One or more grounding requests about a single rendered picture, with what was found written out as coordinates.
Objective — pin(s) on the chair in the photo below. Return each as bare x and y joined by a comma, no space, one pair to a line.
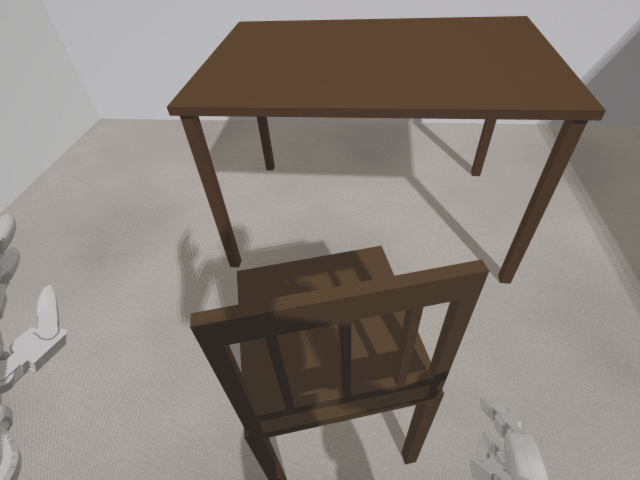
333,338

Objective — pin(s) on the left robot forearm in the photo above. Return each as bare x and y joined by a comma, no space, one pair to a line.
10,456

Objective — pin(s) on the robot left hand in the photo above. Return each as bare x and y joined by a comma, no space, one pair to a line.
35,347

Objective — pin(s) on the robot right hand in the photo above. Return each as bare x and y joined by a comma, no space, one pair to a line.
518,457

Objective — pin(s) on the table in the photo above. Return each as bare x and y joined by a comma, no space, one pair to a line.
429,68

